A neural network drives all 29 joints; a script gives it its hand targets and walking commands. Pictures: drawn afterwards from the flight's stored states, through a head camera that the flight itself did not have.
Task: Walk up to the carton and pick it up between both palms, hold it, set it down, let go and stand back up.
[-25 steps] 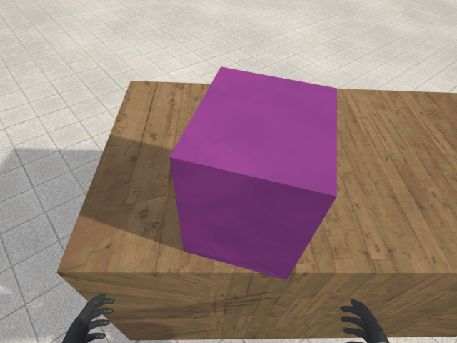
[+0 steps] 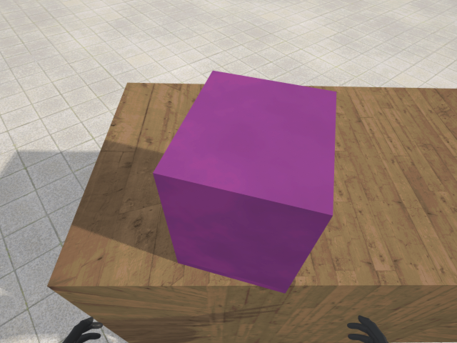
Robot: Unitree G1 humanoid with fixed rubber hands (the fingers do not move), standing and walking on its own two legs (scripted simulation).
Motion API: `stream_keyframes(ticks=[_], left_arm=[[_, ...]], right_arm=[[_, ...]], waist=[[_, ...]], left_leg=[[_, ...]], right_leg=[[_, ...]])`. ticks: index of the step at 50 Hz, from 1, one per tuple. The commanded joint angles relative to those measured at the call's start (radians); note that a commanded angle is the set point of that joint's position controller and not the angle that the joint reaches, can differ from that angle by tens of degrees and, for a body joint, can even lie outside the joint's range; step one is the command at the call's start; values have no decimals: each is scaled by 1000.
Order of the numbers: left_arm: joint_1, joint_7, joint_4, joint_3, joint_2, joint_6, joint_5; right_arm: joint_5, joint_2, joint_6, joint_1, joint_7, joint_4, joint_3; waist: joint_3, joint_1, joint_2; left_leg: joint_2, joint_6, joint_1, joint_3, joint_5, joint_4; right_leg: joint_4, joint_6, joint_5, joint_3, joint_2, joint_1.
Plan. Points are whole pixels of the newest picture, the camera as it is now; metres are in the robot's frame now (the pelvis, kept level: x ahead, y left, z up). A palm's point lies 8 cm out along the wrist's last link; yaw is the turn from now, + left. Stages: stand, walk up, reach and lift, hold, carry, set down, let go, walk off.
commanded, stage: walk up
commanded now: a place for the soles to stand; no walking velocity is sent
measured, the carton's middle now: (250, 185) +0.37 -0.03 +0.06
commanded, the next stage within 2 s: reach and lift in 0.42 s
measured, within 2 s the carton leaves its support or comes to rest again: neither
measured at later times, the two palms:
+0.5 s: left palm out of the picture +0.09 +0.29 -0.09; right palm out of the picture +0.10 -0.28 -0.10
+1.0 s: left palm (55, 336) +0.15 +0.29 -0.05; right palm out of the picture +0.12 -0.25 -0.03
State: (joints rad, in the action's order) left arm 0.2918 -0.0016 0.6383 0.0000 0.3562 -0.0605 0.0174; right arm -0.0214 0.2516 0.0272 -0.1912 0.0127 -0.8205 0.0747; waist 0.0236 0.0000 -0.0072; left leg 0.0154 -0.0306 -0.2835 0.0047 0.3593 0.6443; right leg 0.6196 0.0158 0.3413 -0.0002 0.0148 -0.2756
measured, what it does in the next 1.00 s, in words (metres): stands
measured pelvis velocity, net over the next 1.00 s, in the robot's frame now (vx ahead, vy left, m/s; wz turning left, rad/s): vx -0.03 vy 0.02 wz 0.01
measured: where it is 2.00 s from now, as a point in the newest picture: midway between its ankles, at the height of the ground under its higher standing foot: outside the picture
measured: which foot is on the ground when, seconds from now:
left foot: down 0.00-1.00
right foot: down 0.00-1.00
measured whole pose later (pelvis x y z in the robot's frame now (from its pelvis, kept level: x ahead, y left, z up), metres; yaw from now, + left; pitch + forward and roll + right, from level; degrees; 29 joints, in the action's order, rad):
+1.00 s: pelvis -0.03 +0.02 +0.01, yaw +1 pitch -5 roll -2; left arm 0.15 -0.02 0.43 0.00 0.35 0.21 -0.07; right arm 0.00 0.26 0.20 -0.25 0.02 -0.61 0.12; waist 0.07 0.00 -0.02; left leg -0.01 -0.03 -0.24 -0.03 0.23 0.56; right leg 0.44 0.02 0.20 0.01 0.01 -0.15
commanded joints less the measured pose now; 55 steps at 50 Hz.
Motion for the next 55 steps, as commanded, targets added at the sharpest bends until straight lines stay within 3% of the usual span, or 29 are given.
stream_keyframes(ticks=[1,4,6,8,10,11,13,15,16,17,18,19,20,21,22,23,26,28,29,32,35,37,40,43,44,45,49,52,55], left_arm=[[46,-29,19,95,238,-25,3],[83,-32,41,115,295,-30,2],[49,-30,34,111,300,-26,8],[4,-28,22,116,272,-23,6],[-34,-28,-2,91,223,-23,0],[-37,-28,-1,82,185,-21,-7],[-39,-27,-7,87,187,-15,-4],[35,-21,12,98,187,-26,-5],[104,-23,36,95,197,-37,0],[175,-30,52,118,270,-49,10],[234,-36,79,139,328,-47,8],[237,-39,71,138,328,-46,5],[160,-36,55,135,317,-45,11],[122,-36,32,132,328,-40,5],[-229,-29,-196,87,199,139,-65],[-431,-42,-219,80,146,225,-77],[-339,-50,-322,39,78,293,-62],[-338,-42,-325,48,133,301,-56],[-342,-39,-348,66,137,301,-35],[-290,-36,-395,104,121,280,-12],[-160,-19,-335,118,85,291,3],[-173,-9,-350,116,100,279,-10],[-190,-8,-370,109,91,264,-37],[-265,-23,-485,55,103,237,-75],[-287,-25,-501,46,90,233,-104],[-276,-19,-503,40,82,221,-118],[-259,-12,-483,10,76,230,-128],[-239,-4,-502,10,62,231,-89],[-259,0,-592,8,69,228,-130]], right_arm=[[-7,296,10,-3,0,127,47],[-5,260,7,33,1,141,44],[-4,252,4,9,3,139,42],[-14,270,16,-33,7,96,46],[-6,330,26,-74,9,87,61],[-6,339,28,-87,7,91,64],[-9,371,25,-91,2,94,72],[-8,364,15,-60,1,98,71],[4,338,11,22,3,128,63],[11,285,10,72,4,160,43],[16,226,8,86,1,175,36],[7,237,3,79,-2,181,35],[5,269,-6,11,0,147,48],[2,277,-11,-11,1,146,50],[-66,99,199,340,-1,-75,117],[-83,194,226,278,24,-42,120],[-60,185,246,226,53,-76,137],[-79,176,239,197,37,21,152],[-76,162,234,156,28,42,113],[-30,122,210,85,12,4,95],[15,113,221,25,4,59,68],[27,111,235,50,-6,162,64],[43,97,235,43,-9,231,73],[43,71,214,58,-7,329,89],[36,59,212,86,-4,409,96],[49,42,204,49,-15,438,86],[54,30,143,27,-12,464,70],[85,30,99,-9,-23,482,52],[95,18,69,12,-31,542,95]], waist=[[-60,-5,48],[-40,5,-77],[-17,-17,-115],[-45,-39,-59],[-85,-48,39],[-54,-51,74],[43,-38,149],[28,2,136],[24,47,93],[23,70,-39],[-6,86,-103],[11,81,-139],[-2,30,-43],[30,20,-70],[-37,-43,42],[14,11,22],[-52,-28,22],[-59,-50,-110],[-69,-32,-118],[-74,-46,-16],[-86,-17,0],[-79,20,-48],[-79,29,-18],[-41,6,52],[-60,7,9],[-65,3,59],[-50,-5,75],[-49,-14,176],[-33,-29,184]], left_leg=[[-63,-75,22,86,-373,-11],[-3,-37,-125,19,-122,109],[-6,-36,-103,6,94,-3],[-42,-53,16,65,-111,-97],[-144,-130,178,241,-278,-152],[-226,-194,215,327,-333,-182],[-285,-259,163,367,-494,-206],[-260,-223,119,293,-461,-166],[-191,-167,1,202,-428,-77],[-55,-77,-153,87,-383,131],[16,-4,-276,-11,-164,265],[6,8,-336,-8,186,316],[-30,10,-267,44,235,326],[-29,-2,-241,37,256,310],[-66,76,-221,-64,-10,-117],[-108,31,-253,-54,9,-151],[-114,75,-110,-24,-204,-120],[-68,41,42,-80,-7,-132],[-57,34,137,-90,-21,-113],[-65,43,214,-81,-176,-195],[-58,53,245,-63,-304,-222],[-30,50,247,-93,-302,-250],[-35,59,248,-95,-297,-281],[-71,51,178,-70,-49,-365],[-63,38,134,-76,14,-374],[-78,23,67,-97,28,-393],[-103,27,51,-52,106,-448],[-145,14,-67,-28,201,-512],[-136,26,-50,-32,160,-520]], right_leg=[[-41,-131,-252,-101,100,64],[-138,-213,-306,-262,236,155],[-158,-243,-368,-279,288,135],[-91,-170,-313,-201,226,65],[85,-72,-181,-11,52,-87],[149,-47,-49,44,-9,-160],[160,-58,198,42,-14,-201],[-36,-70,172,39,-1,-95],[-138,-78,-13,11,15,45],[-149,-141,-241,-168,129,186],[-197,-223,-495,-343,267,326],[-234,-302,-607,-423,389,302],[-230,-314,-554,-400,383,265],[-238,-324,-485,-374,385,156],[-7,-60,29,31,13,-46],[29,-82,-15,30,-13,58],[25,-102,-160,68,-39,14],[-98,-72,-33,44,-13,-54],[-126,-85,1,30,21,-112],[-152,-54,-191,44,-14,16],[-186,-48,-303,54,-35,118],[-230,-43,-312,38,-41,140],[-265,-47,-253,43,-43,156],[-266,-57,-93,46,-54,143],[-276,-56,-52,41,-45,152],[-247,-55,-81,40,-54,225],[-250,-49,-71,34,-60,251],[-198,-18,-141,46,-93,416],[-216,-14,-167,40,-90,413]])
